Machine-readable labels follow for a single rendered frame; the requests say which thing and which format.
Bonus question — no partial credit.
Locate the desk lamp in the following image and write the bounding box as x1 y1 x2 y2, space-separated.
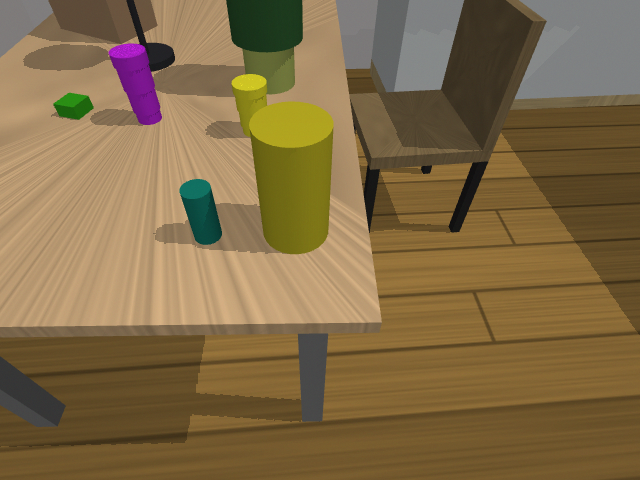
126 0 175 72

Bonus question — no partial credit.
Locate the table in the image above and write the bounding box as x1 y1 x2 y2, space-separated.
0 0 382 427

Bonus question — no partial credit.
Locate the potted plant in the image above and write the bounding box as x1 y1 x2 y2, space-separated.
226 0 303 94

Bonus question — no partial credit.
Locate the chair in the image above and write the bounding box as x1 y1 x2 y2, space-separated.
349 0 547 233

